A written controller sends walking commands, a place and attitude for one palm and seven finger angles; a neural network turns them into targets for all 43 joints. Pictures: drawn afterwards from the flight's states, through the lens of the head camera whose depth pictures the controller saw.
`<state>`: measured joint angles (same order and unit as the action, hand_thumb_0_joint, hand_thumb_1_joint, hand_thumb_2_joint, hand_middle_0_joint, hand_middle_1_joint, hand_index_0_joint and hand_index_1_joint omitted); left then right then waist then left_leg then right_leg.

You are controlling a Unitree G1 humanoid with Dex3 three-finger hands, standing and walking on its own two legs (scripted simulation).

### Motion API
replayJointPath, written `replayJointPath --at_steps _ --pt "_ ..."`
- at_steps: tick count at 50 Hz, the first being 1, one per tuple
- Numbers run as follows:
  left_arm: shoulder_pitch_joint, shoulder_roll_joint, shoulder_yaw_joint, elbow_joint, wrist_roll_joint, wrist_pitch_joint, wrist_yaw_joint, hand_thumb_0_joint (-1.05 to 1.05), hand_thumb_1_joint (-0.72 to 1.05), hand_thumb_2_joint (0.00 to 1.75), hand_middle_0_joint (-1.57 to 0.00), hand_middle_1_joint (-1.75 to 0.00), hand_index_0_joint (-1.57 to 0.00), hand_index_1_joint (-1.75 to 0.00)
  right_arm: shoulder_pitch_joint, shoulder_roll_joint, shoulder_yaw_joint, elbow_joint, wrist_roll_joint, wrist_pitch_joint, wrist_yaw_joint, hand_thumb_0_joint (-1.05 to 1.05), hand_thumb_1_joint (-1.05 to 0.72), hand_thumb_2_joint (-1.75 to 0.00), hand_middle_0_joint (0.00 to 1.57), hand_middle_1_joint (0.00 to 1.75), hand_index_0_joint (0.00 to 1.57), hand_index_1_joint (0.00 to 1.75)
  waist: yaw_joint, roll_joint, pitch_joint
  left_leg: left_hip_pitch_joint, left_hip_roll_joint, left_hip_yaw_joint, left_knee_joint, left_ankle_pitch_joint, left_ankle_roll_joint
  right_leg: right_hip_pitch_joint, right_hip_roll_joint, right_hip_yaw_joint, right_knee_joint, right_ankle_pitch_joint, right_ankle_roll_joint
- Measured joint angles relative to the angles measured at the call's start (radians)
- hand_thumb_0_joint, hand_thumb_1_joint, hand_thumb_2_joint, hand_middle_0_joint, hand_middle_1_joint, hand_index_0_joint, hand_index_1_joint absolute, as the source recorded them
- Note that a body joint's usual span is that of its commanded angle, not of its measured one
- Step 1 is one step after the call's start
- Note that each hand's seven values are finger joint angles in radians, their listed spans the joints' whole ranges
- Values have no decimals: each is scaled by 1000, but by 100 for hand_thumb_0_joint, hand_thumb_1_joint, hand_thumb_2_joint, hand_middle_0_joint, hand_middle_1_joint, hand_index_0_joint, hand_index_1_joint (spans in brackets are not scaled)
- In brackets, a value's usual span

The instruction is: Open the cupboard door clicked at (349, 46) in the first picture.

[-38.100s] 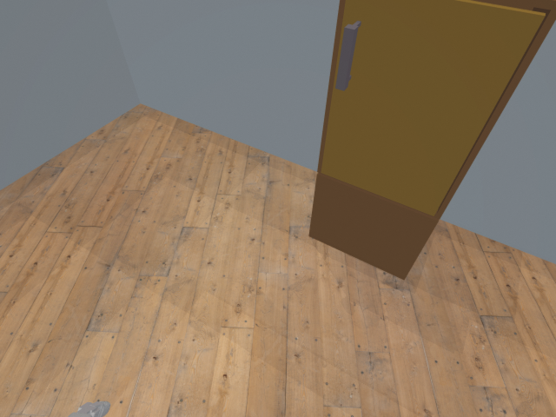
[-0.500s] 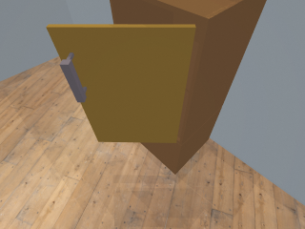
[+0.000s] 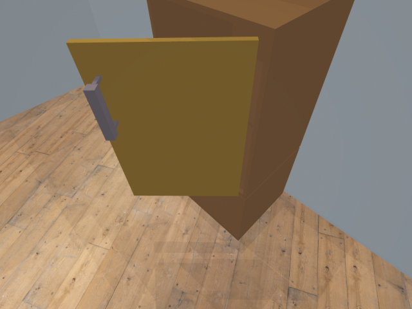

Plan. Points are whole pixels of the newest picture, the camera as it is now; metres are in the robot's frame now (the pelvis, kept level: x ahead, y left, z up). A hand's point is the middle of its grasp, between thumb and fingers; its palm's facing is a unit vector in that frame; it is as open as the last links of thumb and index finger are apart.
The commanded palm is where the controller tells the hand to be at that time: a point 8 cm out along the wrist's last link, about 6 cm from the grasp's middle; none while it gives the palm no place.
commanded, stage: look again from close up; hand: left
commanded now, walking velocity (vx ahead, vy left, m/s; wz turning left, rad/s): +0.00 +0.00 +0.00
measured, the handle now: (105, 108) +0.54 +0.27 +0.10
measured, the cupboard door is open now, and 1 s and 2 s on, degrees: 44 44 44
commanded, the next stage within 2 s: raise the hand with hooked fingers in 0.34 s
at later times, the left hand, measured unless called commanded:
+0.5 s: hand out of the picture +0.01 +0.20 -0.15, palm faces +0.10 -0.97 -0.23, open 7.3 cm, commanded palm +0.10 +0.24 -0.06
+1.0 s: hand (84, 300) +0.15 +0.23 -0.02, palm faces +0.15 -0.99 -0.05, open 9.4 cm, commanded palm +0.14 +0.28 +0.00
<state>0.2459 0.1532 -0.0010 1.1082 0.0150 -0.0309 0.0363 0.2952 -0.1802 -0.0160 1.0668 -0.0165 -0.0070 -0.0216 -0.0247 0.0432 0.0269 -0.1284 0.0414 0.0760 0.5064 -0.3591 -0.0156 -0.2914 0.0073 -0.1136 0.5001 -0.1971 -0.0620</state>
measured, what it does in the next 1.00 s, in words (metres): lowers itself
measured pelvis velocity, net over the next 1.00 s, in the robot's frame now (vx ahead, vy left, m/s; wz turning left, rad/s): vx -0.01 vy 0.01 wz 0.07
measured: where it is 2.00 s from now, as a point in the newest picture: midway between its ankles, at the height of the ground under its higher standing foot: outside the picture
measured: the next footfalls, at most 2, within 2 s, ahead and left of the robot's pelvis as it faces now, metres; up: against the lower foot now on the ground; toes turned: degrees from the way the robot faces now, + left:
none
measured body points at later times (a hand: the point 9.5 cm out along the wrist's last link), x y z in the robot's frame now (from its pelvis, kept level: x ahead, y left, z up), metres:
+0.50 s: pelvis -0.01 +0.02 +0.00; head +0.01 +0.01 +0.45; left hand +0.01 +0.25 -0.14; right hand -0.04 -0.19 -0.16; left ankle -0.05 +0.12 -0.73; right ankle +0.05 -0.08 -0.73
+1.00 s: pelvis -0.01 +0.01 -0.06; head +0.03 +0.04 +0.39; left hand +0.13 +0.28 -0.01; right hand +0.25 -0.19 -0.08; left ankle -0.05 +0.12 -0.73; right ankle +0.05 -0.08 -0.73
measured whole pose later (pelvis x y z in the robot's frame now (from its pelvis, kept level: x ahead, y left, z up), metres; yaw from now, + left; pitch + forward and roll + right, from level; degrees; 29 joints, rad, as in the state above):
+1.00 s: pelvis -0.01 +0.01 -0.06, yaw +4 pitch +10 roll -2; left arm 0.51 0.22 0.17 -0.04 -0.24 -0.44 -0.25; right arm 0.16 -0.26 -0.02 0.44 0.01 -0.25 -0.02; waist 0.05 -0.03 -0.09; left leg -0.64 0.02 0.00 1.03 -0.58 0.01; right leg -0.75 -0.05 -0.15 0.97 -0.39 -0.04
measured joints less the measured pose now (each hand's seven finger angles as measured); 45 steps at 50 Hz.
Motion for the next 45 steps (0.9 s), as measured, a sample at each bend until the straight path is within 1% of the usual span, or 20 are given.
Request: replayJointPath --at_steps 5,11,22,23,24,25,26,28,29,31,33,34,36,37,38,39,40,41,43,45 --pt "4 1 -3 -3 -5 16 -6 1 91 90 -21 -30 -20 -30 24 23 16 -18 -7 -12 4 0 -91 -90 19 30 20 30 7 -3 -19 20 -25 13 -27 15 19 2 -21 16 7 3 19" --pt "10 0 -5 -10 -8 16 -7 1 92 90 -20 -29 -20 -30 49 41 33 2 -8 -13 6 1 -91 -90 20 30 20 30 16 -5 -12 40 -44 21 -65 39 31 11 -37 27 -9 18 30" --pt "35 -19 -9 24 -9 17 -7 1 92 90 -20 -29 -20 -30 64 43 34 56 -4 -14 2 0 -91 -90 20 30 20 30 16 -20 22 52 -55 27 -90 51 40 17 -44 35 -23 28 39" --pt "38 -21 -11 24 -7 13 0 1 92 90 -20 -29 -20 -30 61 42 34 56 -2 -13 5 0 -91 -90 20 30 20 30 18 -22 24 41 -53 28 -77 47 39 9 -43 36 -18 28 40" --pt "88 -15 -3 -120 -44 76 9 2 93 90 -20 -30 -20 -30 72 39 40 20 13 -22 0 0 -91 -90 20 30 20 30 19 -28 28 32 -51 31 -63 41 39 0 -42 38 -7 25 40" --pt "152 -2 8 -301 -71 110 22 3 94 90 -21 -30 -20 -30 92 34 45 -23 25 -64 -13 1 -91 -90 20 30 20 30 26 -34 25 27 -52 35 -57 36 38 -10 -43 42 5 20 39" --pt "204 10 9 -457 -93 97 43 4 95 89 -21 -30 -20 -30 111 26 43 -64 37 -114 -26 1 -91 -90 20 30 20 30 29 -35 12 18 -54 34 -50 33 37 -20 -46 42 16 14 38" --pt "244 24 7 -685 -136 55 74 4 94 89 -21 -31 -20 -31 114 -2 38 -129 58 -201 -43 1 -90 -90 20 30 20 30 20 -23 -7 -6 -58 19 -25 24 38 -32 -55 29 32 2 41" --pt "238 27 12 -766 -153 24 75 4 93 88 -21 -32 -20 -32 100 -19 35 -159 60 -233 -46 1 -90 -90 20 30 20 30 11 -18 -16 -28 -60 9 -4 18 41 -45 -60 21 43 -4 44" --pt "190 31 35 -874 -171 -65 53 4 89 87 -21 -33 -20 -33 57 -51 24 -226 51 -280 -44 1 -90 -90 20 30 20 30 -5 -16 -41 -94 -63 -7 55 1 45 -97 -65 13 83 -19 46" --pt "126 31 69 -926 -189 -185 -5 3 85 86 -21 -35 -20 -35 7 -75 5 -297 39 -310 -29 1 -90 -90 20 30 20 30 -8 -29 -77 -174 -64 -9 125 -24 44 -175 -66 20 146 -40 42" --pt "102 28 87 -941 -203 -255 -46 3 83 85 -21 -36 -20 -36 -20 -84 -6 -333 34 -320 -17 1 -90 -90 20 30 20 30 -7 -39 -96 -216 -63 -5 165 -41 42 -219 -66 25 184 -52 39" --pt "79 20 119 -957 -234 -395 -153 2 79 84 -21 -39 -20 -39 -76 -99 -26 -405 28 -324 12 1 -91 -90 20 30 20 30 -5 -59 -124 -294 -55 2 253 -81 38 -299 -63 33 264 -81 34" --pt "80 18 130 -959 -243 -453 -211 2 76 83 -21 -40 -21 -40 -102 -107 -35 -442 29 -320 25 1 -91 -90 20 30 20 30 -5 -66 -132 -326 -50 4 296 -103 38 -332 -61 35 302 -98 31" --pt "90 19 137 -965 -249 -490 -262 1 74 82 -21 -41 -21 -41 -124 -114 -43 -478 31 -314 34 1 -91 -90 20 30 20 30 -2 -72 -140 -356 -47 6 334 -123 41 -362 -59 37 338 -114 30" --pt "108 22 139 -974 -253 -502 -302 1 71 81 -21 -43 -21 -43 -143 -120 -50 -512 36 -304 38 1 -91 -90 20 30 20 30 3 -78 -145 -380 -43 7 367 -139 38 -388 -58 39 370 -129 30" --pt "131 26 138 -986 -259 -494 -332 1 69 80 -22 -44 -21 -44 -157 -124 -54 -544 40 -292 38 1 -91 -90 20 30 20 30 9 -84 -149 -401 -41 7 394 -154 37 -410 -58 39 396 -142 30" --pt "156 30 135 -999 -266 -472 -352 1 66 79 -22 -45 -22 -46 -167 -128 -57 -574 44 -279 35 1 -91 -90 20 30 20 30 17 -89 -151 -418 -41 5 416 -167 38 -427 -58 38 417 -153 29" --pt "205 37 134 -1024 -271 -418 -360 1 61 77 -23 -48 -22 -49 -175 -130 -59 -622 48 -258 23 1 -91 -90 19 30 20 30 33 -95 -149 -446 -38 -5 450 -184 38 -448 -60 28 444 -170 27" --pt "248 39 141 -1053 -263 -382 -331 1 56 75 -23 -51 -23 -52 -170 -123 -56 -652 44 -247 14 1 -91 -90 19 30 20 30 49 -92 -143 -467 -34 -24 476 -197 35 -457 -59 10 456 -180 25"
